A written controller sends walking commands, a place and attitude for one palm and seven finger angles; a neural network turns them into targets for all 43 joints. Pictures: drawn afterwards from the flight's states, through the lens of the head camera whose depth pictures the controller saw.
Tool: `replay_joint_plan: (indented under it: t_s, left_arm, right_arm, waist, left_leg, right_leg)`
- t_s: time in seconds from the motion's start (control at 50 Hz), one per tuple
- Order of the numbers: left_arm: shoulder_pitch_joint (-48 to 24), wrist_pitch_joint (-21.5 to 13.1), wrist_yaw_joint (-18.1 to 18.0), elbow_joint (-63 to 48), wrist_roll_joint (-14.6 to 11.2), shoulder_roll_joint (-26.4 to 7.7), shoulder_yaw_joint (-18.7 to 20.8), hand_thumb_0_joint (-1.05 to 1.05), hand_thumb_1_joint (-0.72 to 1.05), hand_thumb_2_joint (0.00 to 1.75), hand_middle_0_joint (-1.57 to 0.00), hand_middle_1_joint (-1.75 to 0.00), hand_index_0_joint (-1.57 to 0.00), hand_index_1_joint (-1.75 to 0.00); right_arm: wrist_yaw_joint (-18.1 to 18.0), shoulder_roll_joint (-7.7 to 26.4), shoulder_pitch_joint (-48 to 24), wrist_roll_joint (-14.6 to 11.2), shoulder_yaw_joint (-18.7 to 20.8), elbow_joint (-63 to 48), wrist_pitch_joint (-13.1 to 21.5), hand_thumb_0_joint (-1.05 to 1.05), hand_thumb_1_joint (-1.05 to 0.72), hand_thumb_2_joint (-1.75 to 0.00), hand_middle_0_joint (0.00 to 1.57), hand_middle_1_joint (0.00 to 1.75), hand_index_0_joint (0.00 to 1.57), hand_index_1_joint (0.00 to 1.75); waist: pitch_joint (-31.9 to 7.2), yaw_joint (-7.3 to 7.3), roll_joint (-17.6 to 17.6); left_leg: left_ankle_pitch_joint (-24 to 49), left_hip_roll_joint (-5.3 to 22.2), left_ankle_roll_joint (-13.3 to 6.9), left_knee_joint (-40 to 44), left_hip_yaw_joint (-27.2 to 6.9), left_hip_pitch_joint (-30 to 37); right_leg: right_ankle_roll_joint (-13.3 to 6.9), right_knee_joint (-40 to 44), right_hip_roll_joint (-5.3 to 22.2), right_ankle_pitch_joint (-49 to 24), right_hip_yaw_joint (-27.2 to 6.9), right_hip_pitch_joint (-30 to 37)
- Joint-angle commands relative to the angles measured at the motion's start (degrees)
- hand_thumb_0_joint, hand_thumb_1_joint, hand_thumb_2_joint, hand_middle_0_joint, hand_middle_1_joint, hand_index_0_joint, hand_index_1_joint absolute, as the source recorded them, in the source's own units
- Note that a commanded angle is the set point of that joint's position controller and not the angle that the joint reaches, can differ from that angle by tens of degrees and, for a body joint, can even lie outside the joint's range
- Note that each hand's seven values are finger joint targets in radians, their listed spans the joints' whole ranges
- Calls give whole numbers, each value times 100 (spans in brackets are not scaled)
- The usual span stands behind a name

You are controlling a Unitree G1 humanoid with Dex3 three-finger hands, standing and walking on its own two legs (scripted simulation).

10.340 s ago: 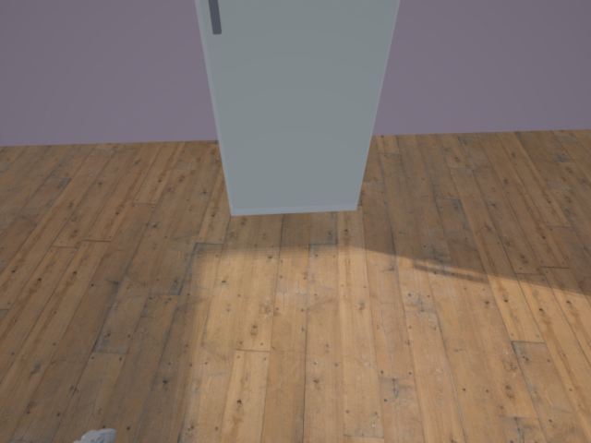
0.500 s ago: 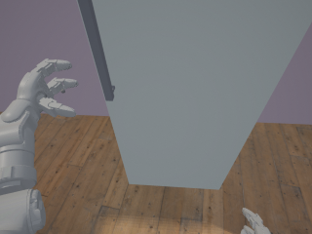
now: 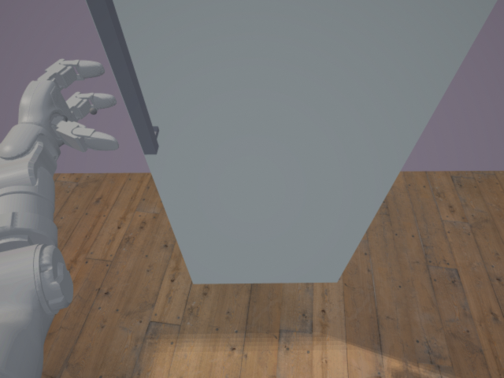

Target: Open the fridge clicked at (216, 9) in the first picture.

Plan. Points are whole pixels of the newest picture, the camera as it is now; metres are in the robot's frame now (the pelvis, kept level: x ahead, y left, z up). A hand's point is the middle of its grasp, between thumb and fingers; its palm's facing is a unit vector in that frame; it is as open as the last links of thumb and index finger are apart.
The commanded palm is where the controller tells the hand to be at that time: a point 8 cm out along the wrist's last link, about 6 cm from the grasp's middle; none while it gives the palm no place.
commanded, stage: move the hooked fingers beside the handle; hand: left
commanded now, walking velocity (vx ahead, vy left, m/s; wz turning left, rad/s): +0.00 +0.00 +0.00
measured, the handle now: (126, 59) +0.51 +0.18 +0.25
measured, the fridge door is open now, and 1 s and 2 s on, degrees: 0 0 0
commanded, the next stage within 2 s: feel for the door with the fingertips in 0.82 s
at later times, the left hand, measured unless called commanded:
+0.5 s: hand (87, 113) +0.45 +0.24 +0.20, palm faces +0.01 -1.00 -0.01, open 14.0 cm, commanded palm +0.43 +0.28 +0.19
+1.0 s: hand (95, 112) +0.45 +0.23 +0.20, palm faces +0.01 -1.00 -0.01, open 14.0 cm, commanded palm +0.43 +0.27 +0.19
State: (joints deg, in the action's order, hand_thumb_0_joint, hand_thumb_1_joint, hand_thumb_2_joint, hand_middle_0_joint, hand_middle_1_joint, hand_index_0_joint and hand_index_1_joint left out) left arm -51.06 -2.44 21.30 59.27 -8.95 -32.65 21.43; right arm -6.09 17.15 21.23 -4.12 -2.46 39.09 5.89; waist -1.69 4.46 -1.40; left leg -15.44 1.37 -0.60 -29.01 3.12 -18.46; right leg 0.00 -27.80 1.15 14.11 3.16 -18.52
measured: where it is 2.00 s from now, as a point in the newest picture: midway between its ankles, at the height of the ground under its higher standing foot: outside the picture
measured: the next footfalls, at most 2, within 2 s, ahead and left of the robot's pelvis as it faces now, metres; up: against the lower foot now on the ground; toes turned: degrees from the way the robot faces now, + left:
none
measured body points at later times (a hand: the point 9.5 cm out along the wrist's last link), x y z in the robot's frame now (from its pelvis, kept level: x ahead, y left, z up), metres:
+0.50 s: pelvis +0.01 +0.00 +0.00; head +0.03 +0.00 +0.45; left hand +0.44 +0.29 +0.20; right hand +0.09 -0.26 -0.11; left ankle -0.01 +0.11 -0.74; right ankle +0.00 -0.12 -0.74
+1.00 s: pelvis +0.00 +0.00 +0.00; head +0.02 -0.01 +0.45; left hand +0.44 +0.28 +0.20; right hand +0.06 -0.27 -0.11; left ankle -0.01 +0.11 -0.74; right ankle +0.00 -0.12 -0.74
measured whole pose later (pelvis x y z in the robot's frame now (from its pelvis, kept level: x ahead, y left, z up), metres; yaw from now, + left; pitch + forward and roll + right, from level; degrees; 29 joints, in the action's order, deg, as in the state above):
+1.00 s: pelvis +0.00 +0.00 +0.00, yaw +0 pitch +5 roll -1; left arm -50.8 -2.4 19.9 58.6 -9.3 -31.5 20.3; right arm -5.7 16.7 21.2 -4.3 -2.7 38.2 3.8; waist -2.2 4.0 -1.6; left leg -15.5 1.6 -0.5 -29.5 2.9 -18.7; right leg -0.1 -27.9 0.9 14.0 3.2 -18.6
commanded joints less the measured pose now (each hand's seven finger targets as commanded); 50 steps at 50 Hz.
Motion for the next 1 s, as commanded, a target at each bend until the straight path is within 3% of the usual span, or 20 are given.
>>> replay_joint_plan:
  t_s: [0.0,0.02,0.1,0.14,0.16,0.26,0.28,0.36,0.44,0.48,0.5,0.54,0.62,0.66,0.72,0.76,0.86,0.88,0.92,0.98]
  left_arm:
    - [-2975,-445,12,-1006,-105,-1541,148,0,-50,30,-30,-120,-30,-120]
    - [-2905,-459,-11,-975,-74,-1720,302,0,-50,30,-30,-120,-30,-120]
    - [-2424,-487,-29,-1453,-100,-1676,386,0,-50,30,-30,-120,-30,-120]
    - [-2387,-445,-36,-1620,-215,-1397,213,0,-50,30,-30,-120,-30,-120]
    - [-2160,-392,-54,-1661,-196,-1797,622,0,-50,30,-30,-120,-30,-120]
    - [-2221,-200,-104,-1917,-163,-1640,428,0,-50,30,-30,-120,-30,-120]
    - [-2345,-204,-127,-1904,-140,-1838,543,0,-50,30,-30,-120,-30,-120]
    - [-2574,-308,-108,-2454,-185,-1545,329,0,-50,30,-30,-120,-30,-120]
    - [-2396,-104,-44,-1848,-304,-1048,-27,0,-50,30,-30,-120,-30,-120]
    - [-2466,-34,-84,-1821,-224,-1141,11,0,-50,30,-30,-120,-30,-120]
    - [-2480,-10,-106,-1813,-209,-945,-137,0,-50,30,-30,-120,-30,-120]
    - [-2489,-60,-182,-1944,-245,-860,-187,0,-50,30,-30,-120,-30,-120]
    - [-2628,-105,-282,-1760,-214,-1065,19,0,-50,30,-30,-120,-30,-120]
    - [-2748,-195,-332,-1771,-160,-1318,158,0,-50,30,-30,-120,-30,-120]
    - [-3074,-316,-356,-1706,-82,-1057,-126,0,-50,30,-30,-120,-30,-120]
    - [-2946,-402,-337,-1706,-114,-1379,174,0,-50,30,-30,-120,-30,-120]
    - [-2603,-369,-200,-1389,-142,-1291,118,0,-50,30,-30,-120,-30,-120]
    - [-2584,-348,-188,-1268,-142,-1537,279,0,-50,30,-30,-120,-30,-120]
    - [-2723,-325,-129,-1154,-145,-1387,115,0,-50,30,-30,-120,-30,-120]
    - [-2732,-411,-116,-1727,-220,-1112,-33,0,-50,30,-30,-120,-30,-120]
  right_arm:
    - [-26,892,252,17,347,-528,150,0,-90,-90,20,30,20,30]
    - [-20,915,318,27,372,-507,136,0,-90,-90,20,30,20,30]
    - [42,901,324,50,405,-648,88,0,-90,-90,20,30,20,30]
    - [50,874,327,49,412,-672,49,0,-90,-90,20,30,20,30]
    - [72,913,316,52,428,-703,50,0,-90,-90,20,30,20,30]
    - [58,872,177,-2,406,-782,-13,0,-90,-90,20,30,20,30]
    - [40,884,226,6,405,-745,-21,0,-90,-90,20,30,20,30]
    - [32,821,144,12,397,-775,33,0,-90,-90,20,30,20,30]
    - [9,805,97,-16,367,-707,24,0,-90,-90,20,30,20,30]
    - [23,823,36,-19,354,-720,21,0,-90,-90,20,30,20,30]
    - [33,797,13,-23,350,-741,23,0,-90,-90,20,30,20,30]
    - [43,792,5,-6,354,-767,10,0,-90,-90,20,30,20,30]
    - [37,791,-63,-3,332,-774,1,0,-90,-90,20,30,20,30]
    - [25,795,-97,2,308,-783,-20,0,-90,-90,20,30,20,30]
    - [15,762,-89,3,285,-753,13,0,-90,-90,20,30,20,30]
    - [5,802,-47,15,303,-756,25,0,-90,-90,20,30,20,30]
    - [5,798,-29,-5,292,-748,18,0,-90,-90,20,30,20,30]
    - [-9,836,24,-5,295,-718,3,0,-90,-90,20,30,20,30]
    - [-21,845,39,-16,304,-697,-1,0,-90,-90,20,30,20,30]
    - [5,825,37,-1,339,-743,44,0,-90,-90,20,30,20,30]
  waist:
    - [-1837,57,-224]
    - [-1855,11,-194]
    - [-2279,-153,-400]
    - [-2163,-96,-212]
    - [-2253,-222,-123]
    - [-1890,-111,-255]
    - [-1878,-91,-143]
    - [-2323,-55,-655]
    - [-1743,25,-177]
    - [-1740,-13,-350]
    - [-1738,8,-384]
    - [-1825,-15,-179]
    - [-1786,-18,70]
    - [-1836,-49,-135]
    - [-1791,43,-267]
    - [-2119,-42,-125]
    - [-1935,-89,-175]
    - [-1856,-91,-14]
    - [-1669,-17,11]
    - [-2082,-53,-347]
  left_leg:
    - [1584,-75,-155,153,-323,839]
    - [1631,-62,-149,144,-346,813]
    - [2140,-35,-116,104,-369,1080]
    - [2263,-22,-134,118,-340,1048]
    - [2256,-9,-138,120,-354,1054]
    - [1963,-33,-172,161,-254,925]
    - [1865,-38,-171,176,-284,867]
    - [2326,-23,-131,67,-343,1451]
    - [1969,-32,-150,122,-318,1119]
    - [1872,-54,-126,134,-348,1088]
    - [1878,-57,-124,118,-348,1121]
    - [1982,-47,-123,106,-386,1143]
    - [1709,-61,-135,130,-395,1009]
    - [1648,-80,-141,130,-355,970]
    - [1576,-80,-132,139,-393,1015]
    - [1690,-77,-145,113,-398,1102]
    - [1711,-86,-153,140,-330,940]
    - [1550,-90,-159,168,-337,789]
    - [1262,-91,-169,210,-303,662]
    - [1600,-79,-143,161,-356,1084]
  right_leg:
    - [-127,170,-115,-1764,-133,406]
    - [-137,152,-117,-1748,-122,398]
    - [-160,61,-145,-2020,-102,560]
    - [-160,86,-149,-2090,-52,632]
    - [-149,79,-186,-2132,-81,670]
    - [-130,163,-179,-2026,-100,566]
    - [-127,176,-177,-1957,-94,587]
    - [-163,141,-185,-2152,-106,549]
    - [-161,215,-173,-1940,-45,424]
    - [-165,193,-164,-1865,-62,318]
    - [-167,187,-159,-1833,-56,262]
    - [-184,161,-150,-1867,-29,390]
    - [-155,158,-152,-1771,-58,397]
    - [-153,159,-129,-1761,-105,469]
    - [-154,170,-126,-1659,-106,347]
    - [-155,144,-134,-1792,-126,553]
    - [-151,156,-138,-1908,-117,602]
    - [-137,183,-131,-1817,-126,621]
    - [-121,232,-123,-1593,-132,494]
    - [-161,186,-153,-1707,-115,500]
